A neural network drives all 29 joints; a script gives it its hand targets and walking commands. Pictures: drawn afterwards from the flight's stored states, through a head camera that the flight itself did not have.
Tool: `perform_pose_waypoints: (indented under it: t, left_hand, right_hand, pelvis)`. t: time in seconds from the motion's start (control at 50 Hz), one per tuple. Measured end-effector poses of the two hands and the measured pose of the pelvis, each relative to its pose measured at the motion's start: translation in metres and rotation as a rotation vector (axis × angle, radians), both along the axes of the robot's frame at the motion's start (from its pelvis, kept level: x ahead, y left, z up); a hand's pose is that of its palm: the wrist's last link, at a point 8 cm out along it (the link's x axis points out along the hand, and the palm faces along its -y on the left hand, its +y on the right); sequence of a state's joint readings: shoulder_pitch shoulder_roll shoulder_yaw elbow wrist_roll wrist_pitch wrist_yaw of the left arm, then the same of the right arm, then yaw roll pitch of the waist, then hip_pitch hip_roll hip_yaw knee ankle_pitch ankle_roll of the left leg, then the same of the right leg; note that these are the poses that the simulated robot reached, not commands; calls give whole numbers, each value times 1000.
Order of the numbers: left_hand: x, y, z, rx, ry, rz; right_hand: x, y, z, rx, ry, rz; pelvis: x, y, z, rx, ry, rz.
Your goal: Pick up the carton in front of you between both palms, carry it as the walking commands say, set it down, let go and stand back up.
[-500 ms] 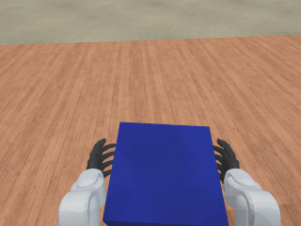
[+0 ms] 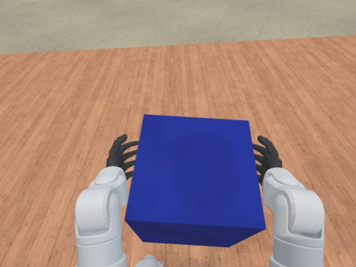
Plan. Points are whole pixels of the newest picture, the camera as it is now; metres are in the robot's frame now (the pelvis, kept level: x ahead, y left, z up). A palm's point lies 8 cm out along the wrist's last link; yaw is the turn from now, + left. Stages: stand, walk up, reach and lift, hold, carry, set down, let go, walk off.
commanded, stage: carry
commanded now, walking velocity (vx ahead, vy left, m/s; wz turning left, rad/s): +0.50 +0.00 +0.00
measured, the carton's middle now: (190, 187) +0.29 +0.01 +0.03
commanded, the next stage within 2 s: none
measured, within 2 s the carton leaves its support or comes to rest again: neither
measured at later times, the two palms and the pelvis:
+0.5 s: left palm (137, 76) +0.69 +0.18 +0.05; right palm (226, 78) +0.67 -0.12 +0.06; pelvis +0.33 +0.05 -0.03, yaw -1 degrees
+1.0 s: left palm (145, 34) +1.00 +0.19 +0.06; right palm (214, 35) +1.00 -0.11 +0.05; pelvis +0.67 +0.03 -0.05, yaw +0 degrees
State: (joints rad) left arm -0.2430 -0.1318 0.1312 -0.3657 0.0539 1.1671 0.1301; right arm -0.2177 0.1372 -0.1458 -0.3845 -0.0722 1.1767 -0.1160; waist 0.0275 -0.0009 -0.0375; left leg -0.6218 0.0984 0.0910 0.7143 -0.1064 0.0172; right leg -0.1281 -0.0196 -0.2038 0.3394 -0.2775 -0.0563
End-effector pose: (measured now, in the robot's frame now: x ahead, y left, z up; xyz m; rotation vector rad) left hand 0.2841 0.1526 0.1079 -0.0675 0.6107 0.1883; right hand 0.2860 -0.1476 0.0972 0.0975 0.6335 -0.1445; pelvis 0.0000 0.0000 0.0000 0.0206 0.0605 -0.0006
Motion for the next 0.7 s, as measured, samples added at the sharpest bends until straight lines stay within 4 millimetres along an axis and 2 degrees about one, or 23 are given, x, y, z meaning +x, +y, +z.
perform_pose_waypoints:
  t: [0.1, 0.18, 0.22, 0.32, 0.4, 0.48, 0.56, 0.64, 0.7]
  left_hand:
    - [100, 12, 0, 7, -39, -48]
    - [184, 23, -20, -1, -40, -87]
    - [220, 26, -35, -13, 3, -107]
    - [289, 28, -57, -43, 110, -103]
    - [343, 31, -56, -57, 74, -85]
    - [394, 31, -53, -68, 31, -64]
    - [446, 27, -52, -70, -14, -52]
    - [505, 23, -54, -33, -65, -28]
    - [539, 28, -63, 6, -24, -7]
  right_hand:
    - [92, 12, 6, -46, -40, -5]
    - [168, 23, -6, -73, -39, -31]
    - [198, 26, -17, -81, 4, -51]
    - [258, 29, -44, -47, 111, -92]
    - [313, 31, -44, -20, 74, -108]
    - [368, 31, -41, -7, 30, -106]
    - [427, 27, -41, 3, -13, -92]
    - [497, 23, -50, 4, -64, -42]
    - [542, 28, -61, -7, -23, 12]
  pelvis:
    - [72, 15, -14, -26, 5, -19]
    - [135, 33, -40, -43, -6, -42]
    - [159, 39, -43, -37, -4, -39]
    - [214, 52, -32, -48, 26, -32]
    - [261, 56, -25, -54, 49, -28]
    - [318, 54, -25, -54, 60, -15]
    - [383, 46, -36, -36, 54, -6]
    - [455, 34, -61, -8, 16, 16]
    - [490, 29, -64, -23, 10, 11]
